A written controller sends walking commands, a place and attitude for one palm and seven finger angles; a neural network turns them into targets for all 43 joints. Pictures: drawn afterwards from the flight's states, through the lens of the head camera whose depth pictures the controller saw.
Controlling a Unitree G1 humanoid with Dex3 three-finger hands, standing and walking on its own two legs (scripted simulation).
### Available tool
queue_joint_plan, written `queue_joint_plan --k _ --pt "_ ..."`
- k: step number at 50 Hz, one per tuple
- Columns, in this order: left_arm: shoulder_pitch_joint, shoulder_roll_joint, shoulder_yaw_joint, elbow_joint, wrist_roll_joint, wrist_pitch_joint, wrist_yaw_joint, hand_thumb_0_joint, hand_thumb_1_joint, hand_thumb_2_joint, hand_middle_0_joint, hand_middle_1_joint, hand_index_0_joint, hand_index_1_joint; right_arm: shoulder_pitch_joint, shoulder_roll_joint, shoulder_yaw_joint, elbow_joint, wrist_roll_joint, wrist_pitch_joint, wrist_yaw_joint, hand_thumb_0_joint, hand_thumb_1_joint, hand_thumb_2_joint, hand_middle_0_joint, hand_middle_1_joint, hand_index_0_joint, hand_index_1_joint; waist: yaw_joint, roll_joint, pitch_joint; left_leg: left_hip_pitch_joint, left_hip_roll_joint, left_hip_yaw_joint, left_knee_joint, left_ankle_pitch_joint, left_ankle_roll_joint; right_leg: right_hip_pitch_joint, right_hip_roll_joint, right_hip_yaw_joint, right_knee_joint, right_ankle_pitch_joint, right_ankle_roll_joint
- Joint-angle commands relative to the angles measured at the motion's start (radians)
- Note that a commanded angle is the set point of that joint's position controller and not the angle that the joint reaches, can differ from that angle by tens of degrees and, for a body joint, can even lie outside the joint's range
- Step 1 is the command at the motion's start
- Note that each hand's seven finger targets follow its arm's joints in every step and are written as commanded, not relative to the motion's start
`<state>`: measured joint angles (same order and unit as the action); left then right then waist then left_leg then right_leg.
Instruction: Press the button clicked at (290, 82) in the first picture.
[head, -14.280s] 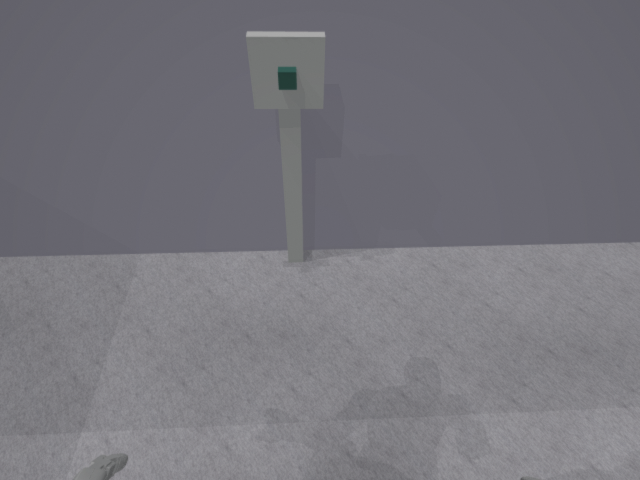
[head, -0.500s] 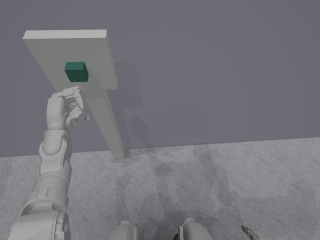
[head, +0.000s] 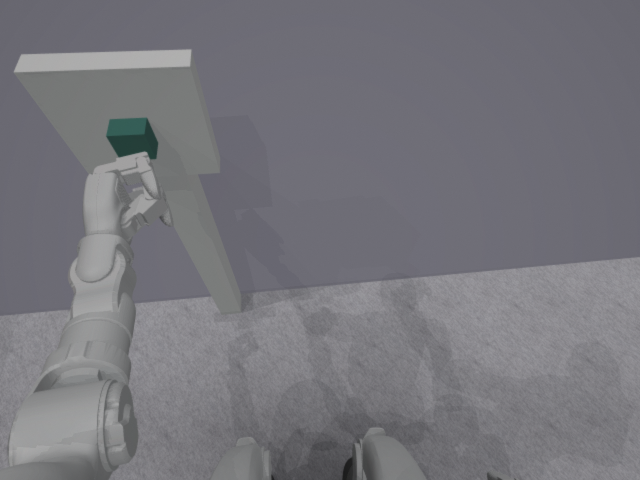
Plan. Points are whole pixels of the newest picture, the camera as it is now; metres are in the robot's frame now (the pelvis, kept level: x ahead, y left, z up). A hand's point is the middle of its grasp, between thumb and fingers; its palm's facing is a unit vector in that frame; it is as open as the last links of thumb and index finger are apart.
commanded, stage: press the button with the knuckle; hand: left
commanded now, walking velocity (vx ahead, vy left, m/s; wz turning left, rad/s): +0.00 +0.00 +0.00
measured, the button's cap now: (134, 137) +0.52 +0.22 +0.09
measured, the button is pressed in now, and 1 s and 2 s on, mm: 0 9 0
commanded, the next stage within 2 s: hold the button down briefly in 0.66 s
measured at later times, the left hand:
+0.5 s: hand (157, 185) +0.47 +0.20 +0.05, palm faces +0.10 -0.99 -0.02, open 3.3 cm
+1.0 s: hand (156, 178) +0.48 +0.20 +0.05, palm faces +0.11 -0.99 -0.04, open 3.6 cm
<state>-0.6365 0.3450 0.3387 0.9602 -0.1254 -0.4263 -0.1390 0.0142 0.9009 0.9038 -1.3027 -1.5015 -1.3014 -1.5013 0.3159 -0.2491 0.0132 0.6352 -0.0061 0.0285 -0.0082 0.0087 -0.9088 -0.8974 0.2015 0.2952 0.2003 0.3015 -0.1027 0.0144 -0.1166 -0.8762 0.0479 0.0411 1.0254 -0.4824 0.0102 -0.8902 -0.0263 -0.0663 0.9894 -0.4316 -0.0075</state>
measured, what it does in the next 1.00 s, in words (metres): stands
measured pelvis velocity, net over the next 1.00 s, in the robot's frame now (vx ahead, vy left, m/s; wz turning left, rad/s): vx -0.03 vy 0.00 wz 0.02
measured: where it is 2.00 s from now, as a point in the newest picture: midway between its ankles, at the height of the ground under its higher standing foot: outside the picture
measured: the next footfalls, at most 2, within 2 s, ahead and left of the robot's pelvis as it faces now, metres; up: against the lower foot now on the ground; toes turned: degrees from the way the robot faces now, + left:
none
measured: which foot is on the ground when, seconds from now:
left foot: down 0.00-1.00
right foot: down 0.00-1.00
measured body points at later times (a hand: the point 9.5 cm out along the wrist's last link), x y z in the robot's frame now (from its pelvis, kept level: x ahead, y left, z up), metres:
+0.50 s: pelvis -0.01 +0.00 -0.01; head +0.11 +0.02 +0.43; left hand +0.46 +0.25 +0.06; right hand +0.03 -0.26 -0.13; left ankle +0.00 +0.11 -0.67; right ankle +0.02 -0.12 -0.67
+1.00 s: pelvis -0.03 +0.00 -0.02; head +0.11 +0.03 +0.41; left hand +0.47 +0.25 +0.06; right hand -0.01 -0.27 -0.13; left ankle +0.00 +0.11 -0.67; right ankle +0.02 -0.12 -0.67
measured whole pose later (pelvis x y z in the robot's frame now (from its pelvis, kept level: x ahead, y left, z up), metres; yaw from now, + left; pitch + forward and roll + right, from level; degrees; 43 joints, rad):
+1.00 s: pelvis -0.03 +0.00 -0.02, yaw +1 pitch +22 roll -3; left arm -0.92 0.48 0.37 1.22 -0.06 -0.48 -0.13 0.01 0.90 0.90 -1.30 -1.50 -1.54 -1.50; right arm 0.36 -0.27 0.04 0.67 -0.04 0.03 0.00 0.01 -0.91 -0.90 0.20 0.30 0.20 0.30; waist -0.17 0.01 -0.11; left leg -1.04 0.05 -0.01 1.11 -0.46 0.01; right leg -1.02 -0.03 -0.11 1.03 -0.40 -0.01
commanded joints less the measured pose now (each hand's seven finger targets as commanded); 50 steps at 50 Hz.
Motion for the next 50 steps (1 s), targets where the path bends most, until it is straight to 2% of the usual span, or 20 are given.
queue_joint_plan --k 1,2,3,6,9,14,17,19,21,25,27,31,32,34,38,40,44,46,47,50 --pt "-0.400 0.262 0.073 -0.207 -0.011 -0.107 -0.001 0.000 0.900 0.900 -1.300 -1.500 -1.300 -1.500 0.111 -0.161 -0.059 -0.081 -0.001 -0.023 -0.017 0.000 -0.900 -0.900 0.200 0.300 0.200 0.300 -0.010 0.013 -0.440 0.183 -0.038 -0.046 -0.103 0.338 0.011 0.296 0.038 0.059 -0.100 0.347 -0.005" --pt "-0.430 0.254 0.057 -0.213 -0.004 -0.117 -0.002 0.000 0.900 0.900 -1.300 -1.500 -1.300 -1.500 0.110 -0.157 -0.056 -0.076 -0.001 -0.022 -0.016 0.000 -0.900 -0.900 0.200 0.300 0.200 0.300 -0.014 0.052 -0.443 0.194 -0.038 -0.046 -0.101 0.342 0.010 0.280 0.038 0.061 -0.095 0.345 -0.005" --pt "-0.446 0.229 0.039 -0.202 -0.001 -0.122 -0.003 0.000 0.900 0.900 -1.300 -1.500 -1.300 -1.500 0.113 -0.154 -0.056 -0.071 -0.002 -0.022 -0.013 0.000 -0.900 -0.900 0.200 0.300 0.200 0.300 -0.023 0.051 -0.435 0.203 -0.036 -0.048 -0.100 0.335 0.010 0.260 0.039 0.055 -0.097 0.331 -0.004" --pt "-0.462 0.247 0.043 -0.140 0.010 -0.118 -0.009 0.000 0.900 0.900 -1.300 -1.500 -1.300 -1.500 0.125 -0.162 -0.057 -0.062 -0.005 -0.015 -0.011 0.000 -0.900 -0.900 0.200 0.300 0.200 0.300 -0.034 0.067 -0.406 0.200 -0.034 -0.053 -0.098 0.324 0.010 0.226 0.041 0.052 -0.099 0.307 -0.008" --pt "-0.469 0.253 0.044 -0.139 0.009 -0.110 -0.017 0.000 0.900 0.900 -1.300 -1.500 -1.300 -1.500 0.131 -0.167 -0.058 -0.067 -0.004 -0.007 -0.010 0.000 -0.900 -0.900 0.200 0.300 0.200 0.300 -0.028 0.097 -0.451 0.233 -0.032 -0.058 -0.099 0.349 0.006 0.217 0.042 0.046 -0.094 0.310 -0.010" --pt "-0.547 0.252 0.037 -0.099 0.006 -0.099 -0.013 0.000 0.900 0.900 -1.300 -1.500 -1.300 -1.500 0.145 -0.171 -0.057 -0.056 -0.005 0.002 -0.011 0.000 -0.900 -0.900 0.200 0.300 0.200 0.300 -0.060 0.057 -0.412 0.215 -0.029 -0.065 -0.096 0.327 0.011 0.185 0.046 0.042 -0.106 0.286 -0.004" --pt "-0.585 0.288 0.059 -0.089 0.013 -0.103 -0.008 0.000 0.900 0.900 -1.300 -1.500 -1.300 -1.500 0.155 -0.176 -0.056 -0.049 -0.008 0.003 -0.013 0.000 -0.900 -0.900 0.200 0.300 0.200 0.300 -0.065 0.045 -0.431 0.197 -0.031 -0.068 -0.089 0.312 0.015 0.193 0.045 0.049 -0.104 0.280 -0.002" --pt "-0.581 0.291 0.061 -0.073 0.021 -0.106 -0.008 0.000 0.900 0.900 -1.300 -1.500 -1.300 -1.500 0.153 -0.175 -0.053 -0.053 -0.009 0.004 -0.012 0.000 -0.900 -0.900 0.200 0.300 0.200 0.300 -0.056 0.075 -0.432 0.202 -0.033 -0.071 -0.091 0.302 0.011 0.177 0.045 0.045 -0.099 0.257 -0.006" --pt "-0.638 0.251 0.022 -0.071 0.024 -0.111 -0.006 0.000 0.900 0.900 -1.300 -1.500 -1.300 -1.500 0.153 -0.171 -0.051 -0.046 -0.012 0.003 -0.010 0.000 -0.900 -0.900 0.200 0.300 0.200 0.300 -0.076 0.110 -0.413 0.230 -0.029 -0.083 -0.088 0.304 0.009 0.123 0.046 0.037 -0.098 0.236 -0.010" --pt "-0.670 0.291 0.043 -0.046 0.034 -0.114 0.008 0.000 0.900 0.900 -1.300 -1.500 -1.300 -1.500 0.159 -0.181 -0.050 -0.040 -0.016 0.002 -0.008 0.000 -0.900 -0.900 0.200 0.300 0.200 0.300 -0.081 0.113 -0.433 0.231 -0.028 -0.089 -0.081 0.279 0.008 0.105 0.048 0.037 -0.099 0.204 -0.008" --pt "-0.746 0.269 0.008 -0.049 0.042 -0.117 0.010 0.000 0.900 0.900 -1.300 -1.500 -1.300 -1.500 0.163 -0.181 -0.048 -0.031 -0.019 0.002 -0.009 0.000 -0.900 -0.900 0.200 0.300 0.200 0.300 -0.108 0.123 -0.431 0.242 -0.025 -0.102 -0.078 0.273 0.008 0.066 0.047 0.031 -0.093 0.187 -0.007" --pt "-0.776 0.261 -0.001 -0.051 0.047 -0.120 0.018 0.000 0.900 0.900 -1.300 -1.500 -1.300 -1.500 0.170 -0.185 -0.048 -0.033 -0.025 -0.002 -0.006 0.000 -0.900 -0.900 0.200 0.300 0.200 0.300 -0.114 0.149 -0.468 0.278 -0.025 -0.110 -0.073 0.284 0.007 0.042 0.049 0.029 -0.092 0.180 -0.010" --pt "-0.778 0.280 0.013 -0.022 0.049 -0.116 0.020 0.000 0.900 0.900 -1.300 -1.500 -1.300 -1.500 0.172 -0.188 -0.046 -0.026 -0.024 -0.001 -0.007 0.000 -0.900 -0.900 0.200 0.300 0.200 0.300 -0.112 0.131 -0.456 0.258 -0.025 -0.112 -0.072 0.268 0.006 0.043 0.049 0.028 -0.092 0.170 -0.010" --pt "-0.831 0.296 0.009 -0.014 0.051 -0.111 0.025 0.000 0.900 0.900 -1.300 -1.500 -1.300 -1.500 0.173 -0.191 -0.042 -0.022 -0.023 -0.003 -0.010 0.000 -0.900 -0.900 0.200 0.300 0.200 0.300 -0.135 0.114 -0.428 0.215 -0.026 -0.111 -0.071 0.216 0.013 0.040 0.049 0.035 -0.100 0.141 -0.004" --pt "-0.862 0.309 0.012 -0.021 0.058 -0.118 0.028 0.000 0.900 0.900 -1.300 -1.500 -1.300 -1.500 0.184 -0.195 -0.041 -0.020 -0.029 -0.008 -0.011 0.000 -0.900 -0.900 0.200 0.300 0.200 0.300 -0.132 0.152 -0.479 0.241 -0.028 -0.119 -0.068 0.220 0.011 0.032 0.048 0.032 -0.094 0.135 -0.009" --pt "-0.847 0.319 0.017 0.010 0.059 -0.111 0.026 0.000 0.900 0.900 -1.300 -1.500 -1.300 -1.500 0.185 -0.199 -0.039 -0.020 -0.028 -0.009 -0.011 0.000 -0.900 -0.900 0.200 0.300 0.200 0.300 -0.139 0.124 -0.455 0.211 -0.027 -0.117 -0.069 0.192 0.014 0.032 0.049 0.034 -0.101 0.118 -0.007" --pt "-0.859 0.343 0.027 0.001 0.057 -0.111 0.020 0.000 0.900 0.900 -1.300 -1.500 -1.300 -1.500 0.186 -0.200 -0.035 -0.025 -0.028 -0.009 -0.010 0.000 -0.900 -0.900 0.200 0.300 0.200 0.300 -0.129 0.159 -0.468 0.200 -0.031 -0.110 -0.068 0.179 0.015 0.051 0.049 0.042 -0.105 0.113 -0.009" --pt "-0.869 0.334 0.020 0.017 0.056 -0.105 0.018 0.000 0.900 0.900 -1.300 -1.500 -1.300 -1.500 0.189 -0.199 -0.034 -0.023 -0.028 -0.010 -0.011 0.000 -0.900 -0.900 0.200 0.300 0.200 0.300 -0.145 0.127 -0.441 0.178 -0.030 -0.111 -0.070 0.160 0.021 0.046 0.050 0.041 -0.111 0.103 -0.006" --pt "-0.866 0.358 0.035 0.017 0.059 -0.104 0.018 0.000 0.900 0.900 -1.300 -1.500 -1.300 -1.500 0.190 -0.202 -0.034 -0.023 -0.027 -0.010 -0.013 0.000 -0.900 -0.900 0.200 0.300 0.200 0.300 -0.137 0.137 -0.443 0.171 -0.030 -0.112 -0.070 0.157 0.018 0.048 0.049 0.041 -0.106 0.098 -0.008" --pt "-0.882 0.323 0.001 0.035 0.059 -0.093 0.020 0.000 0.900 0.900 -1.300 -1.500 -1.300 -1.500 0.189 -0.201 -0.031 -0.026 -0.025 -0.015 -0.013 0.000 -0.900 -0.900 0.200 0.300 0.200 0.300 -0.154 0.137 -0.405 0.147 -0.031 -0.111 -0.076 0.098 0.020 0.019 0.047 0.041 -0.114 0.059 -0.005"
